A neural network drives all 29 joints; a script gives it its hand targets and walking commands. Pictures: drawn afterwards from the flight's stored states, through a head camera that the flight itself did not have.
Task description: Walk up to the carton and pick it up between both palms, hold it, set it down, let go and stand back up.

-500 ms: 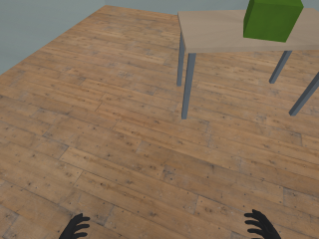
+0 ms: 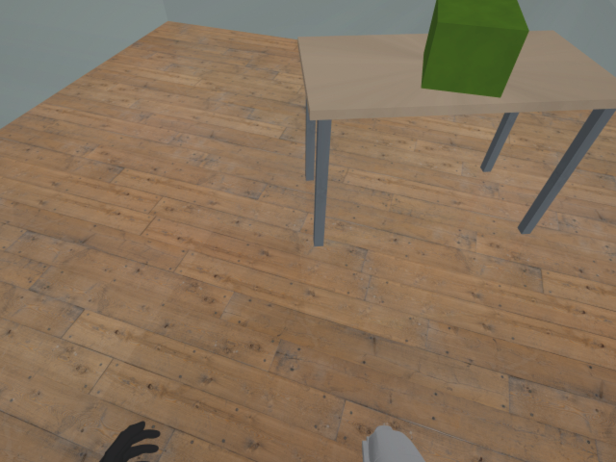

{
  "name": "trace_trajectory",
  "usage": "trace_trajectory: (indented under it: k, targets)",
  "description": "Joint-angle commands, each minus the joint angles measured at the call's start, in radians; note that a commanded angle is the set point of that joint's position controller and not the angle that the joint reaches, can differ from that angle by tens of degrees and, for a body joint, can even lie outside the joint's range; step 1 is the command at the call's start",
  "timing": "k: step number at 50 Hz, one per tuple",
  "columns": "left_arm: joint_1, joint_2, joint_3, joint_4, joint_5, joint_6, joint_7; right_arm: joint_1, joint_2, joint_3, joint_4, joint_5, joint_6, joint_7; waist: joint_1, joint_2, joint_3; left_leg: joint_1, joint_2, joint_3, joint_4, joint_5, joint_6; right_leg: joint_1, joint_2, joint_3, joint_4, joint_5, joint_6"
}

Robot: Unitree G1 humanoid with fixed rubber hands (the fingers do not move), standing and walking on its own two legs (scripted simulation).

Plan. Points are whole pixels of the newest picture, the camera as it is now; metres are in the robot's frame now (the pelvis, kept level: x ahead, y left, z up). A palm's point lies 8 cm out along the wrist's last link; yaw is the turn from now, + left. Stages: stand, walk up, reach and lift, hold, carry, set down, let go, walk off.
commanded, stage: walk up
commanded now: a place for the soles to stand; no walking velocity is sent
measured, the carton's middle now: (468, 43) +1.23 -0.54 -0.01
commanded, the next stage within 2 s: none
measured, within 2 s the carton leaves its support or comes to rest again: neither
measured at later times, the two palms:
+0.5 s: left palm (202, 454) +0.17 +0.16 -0.13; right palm (522, 305) +0.35 -0.35 -0.07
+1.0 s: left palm (299, 242) +0.53 +0.01 -0.10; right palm (583, 276) +0.43 -0.53 -0.11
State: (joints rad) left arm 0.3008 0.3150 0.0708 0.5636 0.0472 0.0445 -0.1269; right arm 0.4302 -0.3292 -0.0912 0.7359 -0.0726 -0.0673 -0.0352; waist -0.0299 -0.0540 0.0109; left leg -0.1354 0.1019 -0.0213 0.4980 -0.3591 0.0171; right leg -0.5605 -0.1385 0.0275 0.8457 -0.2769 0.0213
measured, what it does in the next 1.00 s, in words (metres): walks ahead: right foot, then left foot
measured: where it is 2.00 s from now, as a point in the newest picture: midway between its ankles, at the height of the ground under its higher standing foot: (430, 318)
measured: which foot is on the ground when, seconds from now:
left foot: down 0.00-0.06, up 0.08-0.48, down 0.50-1.00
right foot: up 0.00-0.04, down 0.06-0.54, up 0.56-0.96, down 0.98-1.00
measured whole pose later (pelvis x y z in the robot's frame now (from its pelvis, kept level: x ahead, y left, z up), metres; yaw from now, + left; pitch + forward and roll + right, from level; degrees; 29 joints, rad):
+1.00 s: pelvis +0.39 -0.23 -0.02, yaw +0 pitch -2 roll +2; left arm 0.23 0.26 0.04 0.61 0.06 0.01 -0.10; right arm 0.44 -0.32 -0.07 0.65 -0.07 -0.06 -0.05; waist -0.02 -0.02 0.08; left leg -0.12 0.17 0.03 0.67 -0.47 0.00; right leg -0.44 -0.10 -0.05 0.68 -0.20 -0.01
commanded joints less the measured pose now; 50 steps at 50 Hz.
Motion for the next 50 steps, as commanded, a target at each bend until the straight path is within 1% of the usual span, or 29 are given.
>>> trace_trajectory:
  k: [1, 2, 3, 4, 5, 6, 7, 9, 10, 15, 20, 22, 24, 25, 26, 27, 28, 29, 31, 32, 34, 37, 40, 43, 46, 47, 48, 49, 50]
  targets:
    - [0.1, 0.073, 0.046, -0.03, -0.004, -0.045, 0.021, -0.121, -0.157, -0.038, -0.11, -0.007, -0.008, 0.001, 0.093, 0.164, 0.041, -0.344, 0.105, -0.032, -0.049, -0.311, 0.156, 0.425, 0.027, -0.1, -0.16, -0.017, -0.031]
    - [0.208, 0.11, 0.066, 0.012, -0.002, -0.057, 0.038, -0.097, -0.107, -0.019, -0.113, -0.009, 0.002, 0.003, 0.14, 0.014, 0.011, -0.405, 0.039, 0.005, 0.164, -0.311, 0.131, 0.562, 0.061, -0.108, -0.196, -0.054, -0.037]
    - [0.331, 0.177, 0.084, 0.053, -0.003, -0.071, 0.058, -0.035, -0.015, 0.013, -0.119, -0.011, 0.011, 0.01, 0.189, -0.215, -0.053, -0.445, -0.067, 0.084, 0.518, -0.292, 0.087, 0.665, 0.065, -0.066, -0.251, -0.149, -0.055]
    - [0.357, 0.264, 0.078, 0.037, 0.005, -0.084, 0.074, -0.049, 0.057, 0.047, -0.195, -0.004, 0.016, 0.015, 0.2, -0.419, -0.041, -0.656, -0.146, 0.015, 0.764, -0.39, 0.046, 0.641, -0.158, 0.393, -0.434, -0.343, -0.119]
    - [0.212, 0.292, 0.069, -0.003, -0.01, -0.078, 0.083, -0.046, 0.001, 0.021, -0.221, 0.022, 0.027, 0.005, 0.132, -0.317, 0.013, -0.653, -0.13, -0.071, 0.839, -0.309, 0.029, 0.475, -0.26, 0.656, -0.657, -0.587, -0.211]
    - [0.118, 0.292, 0.065, -0.003, -0.039, -0.074, 0.087, -0.104, -0.052, 0.013, -0.237, 0.02, 0.037, -0.002, 0.105, -0.246, 0.093, -0.662, -0.068, -0.092, 0.878, -0.232, 0.03, 0.347, -0.297, 0.731, -0.756, -0.725, -0.278]
    - [0.085, 0.247, 0.051, -0.002, -0.046, -0.076, 0.091, -0.149, -0.073, 0.009, -0.231, 0.027, 0.04, -0.004, 0.093, -0.179, 0.195, -0.664, -0.035, -0.088, 0.877, -0.144, 0.018, 0.281, -0.263, 0.63, -0.75, -0.669, -0.248]
    - [0.047, 0.162, 0.031, -0.01, -0.013, -0.071, 0.101, -0.076, -0.092, -0.004, -0.166, 0.045, 0.039, 0.002, 0.056, -0.109, 0.185, -0.561, -0.008, -0.049, 0.745, -0.018, 0.006, 0.255, -0.156, 0.303, -0.615, -0.367, -0.183]
    - [0.048, 0.137, 0.022, 0.0, -0.002, -0.074, 0.101, -0.047, -0.081, -0.009, -0.16, 0.04, 0.038, 0.009, 0.045, -0.101, 0.142, -0.511, -0.021, -0.032, 0.69, -0.01, 0.001, 0.27, -0.13, 0.238, -0.589, -0.269, -0.181]
    - [0.106, 0.117, 0.005, 0.055, 0.007, -0.086, 0.097, -0.134, -0.019, 0.009, -0.198, 0.046, 0.032, 0.031, 0.082, -0.043, 0.116, -0.481, -0.031, 0.029, 0.433, 0.105, -0.011, 0.303, -0.098, 0.13, -0.611, -0.178, -0.218]
    - [0.182, 0.144, 0.012, 0.087, -0.001, -0.076, 0.089, -0.235, 0.017, 0.016, -0.242, 0.043, 0.018, 0.03, 0.131, -0.028, 0.079, -0.366, -0.065, 0.11, 0.172, 0.201, 0.001, 0.392, -0.066, 0.05, -0.532, -0.024, -0.192]
    - [0.188, 0.151, 0.009, 0.082, -0.001, -0.067, 0.087, -0.213, 0.015, 0.008, -0.246, 0.038, 0.014, 0.02, 0.118, -0.001, 0.067, -0.259, -0.081, 0.121, 0.118, 0.202, 0.017, 0.365, -0.079, 0.044, -0.467, 0.04, -0.188]
    - [0.171, 0.132, -0.011, 0.067, -0.002, -0.059, 0.085, -0.075, -0.015, -0.012, -0.222, 0.028, 0.006, 0.002, 0.044, 0.065, 0.028, -0.027, -0.106, 0.102, 0.067, 0.212, 0.047, 0.256, -0.045, -0.006, -0.29, 0.106, -0.148]
    - [0.173, 0.109, -0.026, 0.058, 0.0, -0.058, 0.083, 0.045, -0.05, -0.026, -0.204, 0.018, 0.001, -0.009, -0.018, 0.117, -0.029, 0.139, -0.05, -0.003, 0.04, 0.153, 0.084, 0.168, 0.006, -0.063, -0.076, 0.132, -0.112]
    - [0.223, 0.059, -0.044, 0.027, 0.006, -0.056, 0.079, 0.169, -0.143, -0.046, -0.199, -0.014, -0.001, -0.023, -0.073, 0.277, -0.136, 0.324, 0.233, -0.42, -0.053, -0.106, 0.186, -0.017, 0.102, -0.127, 0.255, -0.099, -0.056]
    - [0.231, 0.109, -0.017, 0.013, 0.014, -0.034, 0.08, 0.169, -0.183, -0.05, -0.207, -0.01, 0.014, -0.039, -0.045, 0.227, -0.101, 0.317, 0.393, -0.775, -0.175, -0.239, 0.278, -0.146, 0.153, -0.054, 0.413, -0.341, -0.023]
    - [0.174, 0.162, -0.005, 0.004, 0.026, -0.005, 0.08, 0.127, -0.172, -0.058, -0.195, 0.004, 0.027, -0.054, -0.043, 0.154, -0.045, 0.256, 0.418, -0.797, -0.208, -0.375, 0.337, -0.21, 0.098, -0.011, 0.501, -0.307, -0.024]
    - [0.088, 0.166, 0.003, -0.015, 0.038, 0.006, 0.08, 0.094, -0.134, -0.042, -0.2, 0.018, 0.022, -0.059, -0.046, 0.1, 0.032, 0.16, 0.372, -0.698, -0.222, -0.309, 0.31, -0.236, 0.074, 0.029, 0.558, -0.223, -0.017]
    - [0.079, 0.13, 0.002, -0.013, 0.027, 0.004, 0.07, 0.019, -0.083, -0.012, -0.205, 0.017, 0.004, -0.054, -0.003, 0.037, 0.119, -0.006, 0.261, -0.383, -0.216, -0.096, 0.204, -0.167, 0.059, 0.064, 0.489, -0.088, -0.001]
    - [0.1, 0.103, -0.003, -0.008, 0.017, 0.002, 0.061, -0.03, -0.074, -0.004, -0.205, 0.015, -0.006, -0.047, 0.029, 0.065, 0.129, -0.077, 0.204, -0.267, -0.215, 0.007, 0.17, -0.107, 0.053, 0.071, 0.434, -0.041, 0.006]
    - [0.118, 0.054, -0.012, 0.002, 0.009, 0.002, 0.041, -0.078, -0.084, -0.006, -0.181, 0.015, -0.022, -0.031, 0.06, 0.136, 0.114, -0.153, 0.125, -0.119, -0.225, 0.114, 0.158, -0.039, 0.066, 0.037, 0.412, 0.037, 0.019]
    - [0.065, 0.021, -0.02, -0.007, 0.003, 0.001, 0.022, -0.072, -0.094, -0.01, -0.149, 0.014, -0.039, -0.021, 0.056, 0.211, 0.113, -0.176, 0.106, -0.029, -0.242, 0.143, 0.188, -0.047, 0.041, 0.001, 0.306, 0.106, 0.039]
    - [-0.042, 0.025, -0.018, -0.034, 0.002, -0.006, 0.017, -0.01, -0.109, -0.013, -0.134, 0.013, -0.047, -0.017, 0.019, 0.218, 0.119, -0.116, 0.12, -0.006, -0.218, 0.237, 0.19, -0.071, 0.002, -0.009, 0.124, 0.147, 0.035]
    - [-0.106, 0.021, -0.013, -0.042, 0.002, -0.019, 0.019, 0.031, -0.13, -0.02, -0.131, 0.015, -0.041, -0.015, -0.006, 0.209, 0.067, -0.021, 0.144, 0.007, -0.145, 0.336, 0.173, 0.004, -0.009, -0.032, -0.075, 0.152, 0.003]
    - [-0.053, 0.025, 0.003, -0.018, 0.006, -0.031, 0.027, 0.01, -0.151, -0.031, -0.153, 0.005, -0.017, -0.018, 0.016, 0.215, 0.027, -0.045, 0.189, -0.007, -0.08, 0.265, 0.164, 0.188, 0.006, -0.068, -0.184, 0.1, -0.036]
    - [0.004, 0.036, 0.015, -0.001, 0.008, -0.036, 0.032, -0.007, -0.153, -0.029, -0.159, 0.004, -0.006, -0.018, 0.051, 0.183, 0.018, -0.107, 0.192, -0.002, -0.027, 0.219, 0.157, 0.303, 0.016, -0.08, -0.228, 0.105, -0.049]
    - [0.111, 0.069, 0.035, 0.037, 0.011, -0.046, 0.042, 0.001, -0.123, -0.017, -0.16, 0.0, 0.005, -0.017, 0.107, 0.069, -0.01, -0.172, 0.147, 0.036, 0.147, 0.21, 0.133, 0.456, 0.042, -0.077, -0.279, 0.087, -0.063]
    - [0.229, 0.139, 0.063, 0.078, 0.014, -0.058, 0.058, 0.063, -0.043, 0.012, -0.16, 0.001, 0.01, -0.011, 0.156, -0.122, -0.087, -0.244, 0.047, 0.094, 0.436, 0.104, 0.085, 0.617, 0.052, -0.061, -0.296, 0.06, -0.085]
    - [0.264, 0.215, 0.073, 0.074, 0.016, -0.066, 0.07, 0.121, 0.036, 0.043, -0.191, 0.009, 0.018, -0.003, 0.157, -0.333, -0.112, -0.463, -0.065, 0.087, 0.659, -0.268, 0.036, 0.716, -0.133, 0.241, -0.341, 0.0, -0.14]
